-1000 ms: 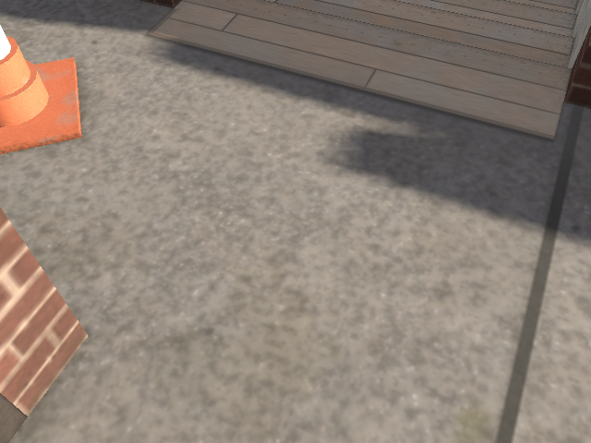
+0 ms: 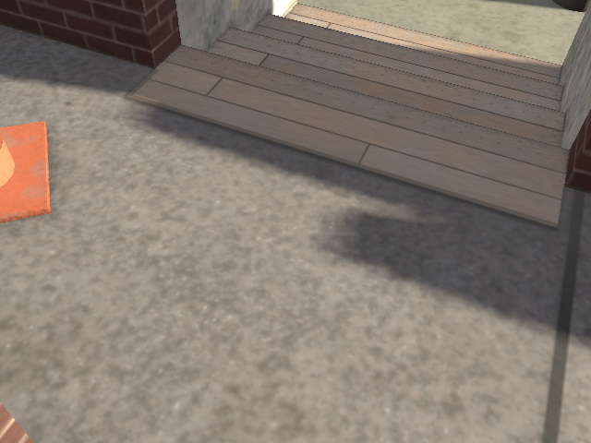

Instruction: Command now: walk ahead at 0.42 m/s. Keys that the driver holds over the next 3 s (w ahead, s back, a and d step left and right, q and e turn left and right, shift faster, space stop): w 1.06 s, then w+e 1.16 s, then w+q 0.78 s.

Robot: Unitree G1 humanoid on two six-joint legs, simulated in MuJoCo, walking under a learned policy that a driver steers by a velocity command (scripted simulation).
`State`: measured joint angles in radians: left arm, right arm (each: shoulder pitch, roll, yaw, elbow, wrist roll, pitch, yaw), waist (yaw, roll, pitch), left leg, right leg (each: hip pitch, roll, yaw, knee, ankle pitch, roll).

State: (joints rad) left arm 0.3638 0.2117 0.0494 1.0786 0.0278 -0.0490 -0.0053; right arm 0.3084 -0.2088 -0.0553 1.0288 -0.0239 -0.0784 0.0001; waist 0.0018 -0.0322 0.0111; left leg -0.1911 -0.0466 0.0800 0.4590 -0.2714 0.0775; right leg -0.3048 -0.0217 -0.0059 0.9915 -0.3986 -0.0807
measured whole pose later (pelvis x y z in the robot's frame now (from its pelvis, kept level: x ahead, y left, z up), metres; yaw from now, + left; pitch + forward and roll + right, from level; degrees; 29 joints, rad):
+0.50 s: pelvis +0.26 -0.05 +0.00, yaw +1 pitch -1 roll +0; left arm 0.20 0.21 0.07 0.99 0.02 -0.07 -0.01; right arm 0.31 -0.20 -0.05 1.04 -0.03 -0.08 0.01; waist -0.01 0.03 0.07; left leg -0.36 0.02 0.00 1.18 -0.31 0.09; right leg -0.30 0.06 -0.12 0.47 -0.17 -0.10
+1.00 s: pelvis +0.54 +0.00 -0.01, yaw +0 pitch +0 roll +0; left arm 0.42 0.18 0.04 1.07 0.00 -0.08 0.01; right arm 0.06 -0.19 -0.05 0.91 -0.04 -0.08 0.01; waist 0.04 -0.01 0.07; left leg -0.41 -0.03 0.11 0.55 -0.15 0.10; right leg -0.14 0.03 -0.03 0.99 -0.44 -0.08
